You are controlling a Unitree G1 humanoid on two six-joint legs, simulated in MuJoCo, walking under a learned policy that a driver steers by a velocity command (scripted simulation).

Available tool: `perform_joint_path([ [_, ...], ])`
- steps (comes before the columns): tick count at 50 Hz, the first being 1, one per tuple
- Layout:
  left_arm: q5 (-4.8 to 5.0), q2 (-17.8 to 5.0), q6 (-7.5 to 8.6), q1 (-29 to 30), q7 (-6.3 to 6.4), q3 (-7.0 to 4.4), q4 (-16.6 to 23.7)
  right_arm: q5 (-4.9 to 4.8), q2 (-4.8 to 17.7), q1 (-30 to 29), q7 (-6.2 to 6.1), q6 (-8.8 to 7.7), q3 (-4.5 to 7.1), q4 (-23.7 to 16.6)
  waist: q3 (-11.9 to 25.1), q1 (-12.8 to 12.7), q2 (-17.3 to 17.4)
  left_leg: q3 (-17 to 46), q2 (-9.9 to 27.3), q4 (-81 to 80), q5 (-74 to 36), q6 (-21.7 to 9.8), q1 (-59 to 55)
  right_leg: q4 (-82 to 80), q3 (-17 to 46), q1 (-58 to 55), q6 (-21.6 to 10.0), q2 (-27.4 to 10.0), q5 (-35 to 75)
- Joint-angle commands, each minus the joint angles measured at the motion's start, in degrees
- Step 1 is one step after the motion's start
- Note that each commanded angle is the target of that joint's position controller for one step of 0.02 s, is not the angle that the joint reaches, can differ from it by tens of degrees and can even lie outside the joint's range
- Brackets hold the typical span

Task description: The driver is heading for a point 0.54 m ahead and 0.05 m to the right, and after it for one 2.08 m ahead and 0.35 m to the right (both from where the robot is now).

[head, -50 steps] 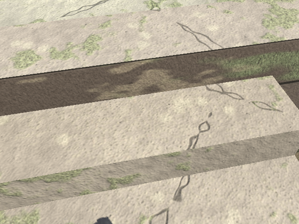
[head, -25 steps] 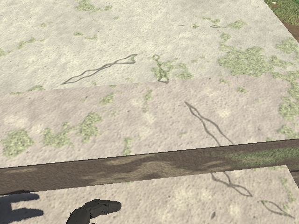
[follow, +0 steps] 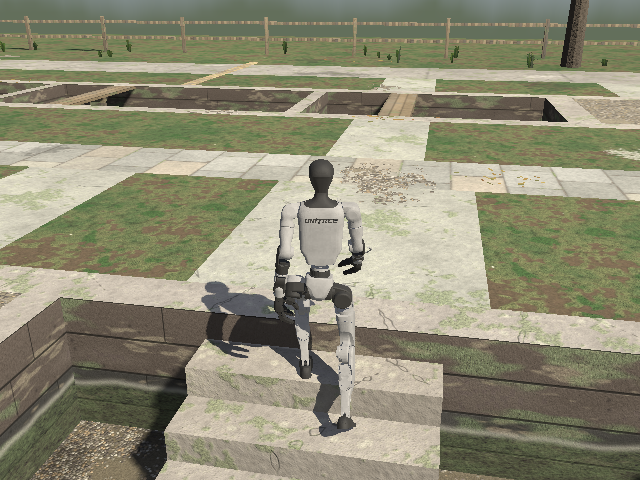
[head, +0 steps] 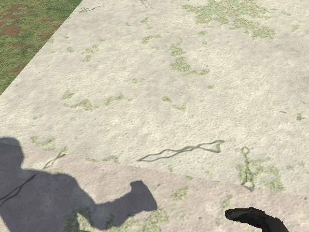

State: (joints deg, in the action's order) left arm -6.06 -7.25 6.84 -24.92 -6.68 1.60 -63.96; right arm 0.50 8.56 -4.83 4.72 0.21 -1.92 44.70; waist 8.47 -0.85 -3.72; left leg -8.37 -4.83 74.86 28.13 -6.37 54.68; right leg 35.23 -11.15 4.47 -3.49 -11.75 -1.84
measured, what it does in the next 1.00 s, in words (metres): climbs: right foot 0.18 m higher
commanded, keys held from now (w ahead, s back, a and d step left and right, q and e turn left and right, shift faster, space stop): w+q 0.12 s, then w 0.08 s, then w+e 0.80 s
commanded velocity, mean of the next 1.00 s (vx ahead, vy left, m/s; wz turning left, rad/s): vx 0.50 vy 0.00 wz -0.14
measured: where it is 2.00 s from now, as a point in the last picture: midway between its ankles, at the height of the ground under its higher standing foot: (206, 100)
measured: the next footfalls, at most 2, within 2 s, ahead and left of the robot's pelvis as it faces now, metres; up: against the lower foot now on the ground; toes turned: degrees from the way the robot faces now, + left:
right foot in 0.42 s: +0.43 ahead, -0.11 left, +0.18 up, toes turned +2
left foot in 1.04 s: +0.78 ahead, +0.04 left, +0.18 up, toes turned -12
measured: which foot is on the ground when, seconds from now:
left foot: down 0.00-0.48, up 0.50-1.00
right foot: up 0.00-0.40, down 0.42-1.00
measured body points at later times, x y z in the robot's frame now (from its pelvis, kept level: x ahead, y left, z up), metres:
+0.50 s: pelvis +0.29 -0.05 +0.17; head +0.28 -0.06 +0.62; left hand +0.51 +0.15 +0.10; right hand +0.30 -0.27 +0.02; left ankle +0.12 +0.07 -0.54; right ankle +0.39 -0.12 -0.42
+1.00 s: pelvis +0.56 -0.05 +0.30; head +0.55 -0.07 +0.75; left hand +0.53 +0.17 +0.16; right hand +0.80 -0.28 +0.24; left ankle +0.75 +0.05 -0.40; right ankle +0.39 -0.11 -0.42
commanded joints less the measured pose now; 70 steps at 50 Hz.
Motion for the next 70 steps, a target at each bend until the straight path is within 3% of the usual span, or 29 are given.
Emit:
perform_joint_path([
  [1,3.61,-8.0,-1.47,2.4,-1.86,-3.39,4.7,2.59,19.7,37.1,-2.63,-0.58,7.82,10.1,7.2,12.6,9.4,57.7,13.6,-50.6,-0.8,-10.0,-50.0,62.8,23.1,45.3,-1.6,12.9,5.7],
  [3,2.29,-4.1,-0.58,8.9,-0.02,-2.49,7.2,1.61,9.1,31.3,-2.26,-2.9,5.32,14.4,-1.8,6.7,9.8,51.2,11.2,-47.5,-1.4,-11.2,-37.5,85.5,27.0,56.1,-4.6,15.8,6.9],
  [6,2.17,-2.6,-2.3,11.7,2.22,-0.79,11.2,2.73,-0.1,16.2,-0.05,-3.68,1.75,14.7,-2.5,-4.5,0.5,34.2,8.8,-48.0,-12.2,-9.4,-27.8,84.0,23.3,62.9,-9.5,12.4,5.0],
  [9,3.65,-3.1,-4.17,14.2,2.3,0.21,11.7,3.96,1.2,21.3,-0.71,-5.05,1.71,17.0,-5.5,-3.1,9.0,27.1,8.8,-53.6,-14.0,-9.6,-25.3,98.0,15.8,69.5,-7.9,11.1,-11.5],
  [13,3.46,-3.2,-3.8,28.2,3.28,1.72,19.7,7.59,2.8,31.4,-1.25,-6.14,0.31,20.0,-4.6,-0.1,0.4,22.6,9.2,-55.7,-7.1,-5.3,-28.9,80.9,12.5,73.5,-9.1,6.7,-3.6],
  [16,3.28,-5.5,-6.46,39.8,3.48,1.55,25.2,4.49,5.3,30.8,0.7,-6.4,-0.02,15.7,-7.3,1.4,7.6,20.0,13.4,-70.6,-12.9,-8.0,-16.4,58.9,6.7,51.0,-4.4,4.8,-9.3],
  [19,1.99,-4.9,-7.82,33.3,1.55,1.17,23.7,0.88,12.1,32.4,1.32,-8.49,1.08,14.1,-7.0,-0.9,11.5,16.6,19.4,-67.2,-55.8,-10.0,-35.4,47.9,-0.8,46.8,-2.0,11.4,-22.0],
  [22,3.57,-7.6,-4.73,22.7,0.84,-0.19,21.6,2.91,16.5,34.8,1.25,-8.17,4.19,14.3,3.7,-1.9,14.1,9.2,18.0,-49.3,-101.2,-6.8,-58.4,33.9,2.8,38.4,-6.7,15.6,-17.8],
  [23,5.09,-9.5,-4.16,16.8,1.22,-0.5,18.6,5.34,11.2,42.1,1.26,-8.08,3.93,14.8,12.7,0.6,4.7,11.2,13.5,-40.6,-93.6,-3.7,-42.3,29.5,18.2,16.8,-12.2,13.3,-14.2],
  [24,4.01,-12.8,-5.0,7.4,2.04,-1.8,15.7,5.16,9.7,39.2,1.74,-6.96,3.96,13.2,14.6,-4.8,-2.3,13.3,7.6,-29.7,-71.1,-3.2,-29.5,13.7,33.5,5.3,-14.1,11.6,-28.6],
  [25,1.89,-16.6,-5.28,-3.5,3.26,-2.93,12.9,5.35,7.1,27.4,2.45,-5.75,4.32,10.7,8.0,-11.1,-13.4,18.2,-2.2,-2.7,-23.9,-0.1,-8.9,-6.3,57.6,-0.7,-18.2,5.1,-42.2],
  [26,1.94,-16.5,-3.55,-6.9,4.55,-3.31,10.6,3.13,7.1,24.9,1.83,-5.51,4.86,10.2,3.6,-10.4,-11.9,26.7,-2.8,20.3,-27.1,-0.8,-1.3,-10.6,64.9,5.1,-13.7,4.0,-53.0],
  [27,2.33,-14.8,-2.41,-2.4,5.17,-3.35,9.6,2.66,5.7,23.1,0.69,-6.29,3.96,9.3,-3.5,-7.0,-4.9,28.1,-1.6,27.9,-30.9,-1.4,3.8,-8.9,62.1,11.6,-11.3,4.3,-51.6],
  [29,2.6,-8.2,-2.24,7.2,4.68,-2.22,7.8,2.23,3.9,19.4,-1.45,-6.58,2.21,6.4,-2.8,0.7,7.3,27.8,0.2,30.2,-32.8,-2.3,4.8,-6.6,52.4,17.0,-7.0,4.4,-28.4],
  [33,2.3,-5.1,-0.41,13.3,4.06,-1.58,4.9,3.38,6.3,15.2,-2.83,-5.28,1.28,4.0,-2.2,7.2,6.1,19.7,4.9,28.5,-26.7,-1.8,10.2,-6.0,30.7,21.1,-2.7,9.1,-5.1],
  [35,2.33,-6.9,0.8,14.6,3.92,-2.03,8.1,2.91,7.5,11.8,-2.43,-5.89,1.91,2.6,-2.2,5.8,4.0,12.5,7.6,18.7,-25.6,1.0,-1.1,-11.4,24.0,29.3,-3.6,12.7,-7.2],
  [40,2.38,-7.2,2.17,-5.3,4.67,-2.59,5.4,3.09,4.6,2.2,-2.86,-6.49,1.58,-0.8,-3.6,-2.9,0.0,10.4,9.1,-0.9,-30.0,7.7,6.5,-12.2,29.4,8.8,-7.9,9.0,7.7],
  [44,5.02,-6.8,1.89,-5.4,3.03,-3.0,6.6,4.12,3.8,-6.3,-2.34,-4.9,2.24,-3.9,-8.2,-3.3,-1.4,8.0,8.9,-23.7,-34.0,8.7,-4.2,-15.5,32.6,8.9,-10.3,6.5,7.1],
  [49,4.66,-10.1,0.94,-6.3,3.14,-5.2,5.6,1.66,5.2,-13.6,-2.93,-4.49,3.58,-7.7,-10.9,-2.5,-2.4,6.2,5.4,-42.7,-25.9,7.6,-17.2,-12.7,36.0,1.4,-9.6,3.3,19.4],
  [51,3.86,-11.7,0.78,-3.3,2.79,-6.19,6.1,-0.28,7.8,-6.4,-4.18,-5.46,5.18,-5.9,-7.3,1.4,-1.6,5.3,4.5,-46.1,-28.8,4.6,-32.0,-8.1,35.1,1.7,-7.0,4.0,34.8],
  [52,3.14,-9.1,1.17,-2.9,2.4,-5.52,6.9,-1.4,9.1,4.2,-4.99,-6.7,5.98,-3.2,3.1,4.8,1.1,6.6,7.4,-41.8,-32.5,-0.5,-50.3,2.2,31.9,4.6,-4.0,7.5,37.9],
  [53,2.93,-1.7,1.82,-9.4,2.63,-3.74,8.0,0.69,11.9,14.3,-5.25,-7.67,6.25,-0.8,15.2,3.5,11.4,16.0,17.8,-37.8,-50.8,-11.0,-74.8,17.9,28.7,17.5,0.0,15.7,17.6],
  [54,3.21,1.3,2.12,-10.6,2.71,-2.27,9.6,1.43,9.3,25.9,-4.98,-7.88,5.49,2.0,25.1,7.5,26.2,42.1,31.4,-48.6,-38.5,-22.6,-94.6,35.5,23.7,38.4,4.0,23.6,-31.3],
  [55,4.37,-6.4,1.12,0.5,2.5,-4.92,10.5,3.23,8.7,27.8,-6.16,-7.54,6.36,4.3,7.1,10.5,13.9,42.7,30.4,-56.0,-19.0,-14.0,-79.3,47.4,21.0,48.3,2.2,17.5,-27.2],
  [56,4.88,-6.9,0.39,3.5,3.07,-5.49,10.3,2.46,9.1,21.0,-6.83,-7.06,6.63,3.8,-3.8,7.4,8.6,34.7,29.1,-59.3,-8.1,-8.8,-61.9,49.4,19.3,47.4,0.6,12.7,-19.2],
  [59,1.58,-3.2,-0.49,7.2,4.02,-5.15,10.2,1.31,-0.5,14.9,-6.63,-6.14,4.47,3.8,-4.6,1.7,7.2,19.9,23.3,-65.7,-22.6,-6.8,-46.6,39.6,17.6,36.3,-1.1,7.2,-13.1],
  [63,2.93,-0.5,-0.89,12.3,2.95,-4.39,11.7,3.55,1.7,17.2,-5.57,-7.0,5.64,7.1,-6.3,1.5,6.1,9.6,19.9,-69.4,-28.2,-8.6,-45.3,33.2,17.3,41.0,-2.3,7.0,-7.4],
  [64,9.72,-5.3,-2.12,13.4,6.14,-5.94,15.6,-0.72,8.8,17.6,-5.55,-7.16,6.89,8.3,-9.0,-2.4,4.3,9.6,20.4,-68.5,-24.6,-5.4,-43.5,32.0,17.9,42.2,-0.3,5.1,-7.1],
  [70,7.59,-5.1,-3.0,25.2,6.16,-4.98,19.7,-1.1,9.3,22.4,-6.15,-6.67,6.81,10.4,-10.1,0.4,6.4,4.6,18.3,-68.6,-26.3,-3.8,-41.9,11.4,12.3,35.6,1.3,4.0,4.5],
])
Velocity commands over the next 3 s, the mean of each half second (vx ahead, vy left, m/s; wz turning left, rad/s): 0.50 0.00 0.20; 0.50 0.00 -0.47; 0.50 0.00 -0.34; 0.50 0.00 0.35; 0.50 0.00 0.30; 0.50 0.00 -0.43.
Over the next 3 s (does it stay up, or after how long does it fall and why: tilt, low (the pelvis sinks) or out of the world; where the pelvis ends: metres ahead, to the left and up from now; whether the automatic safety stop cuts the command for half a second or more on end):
stays up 1.61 -0.24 0.32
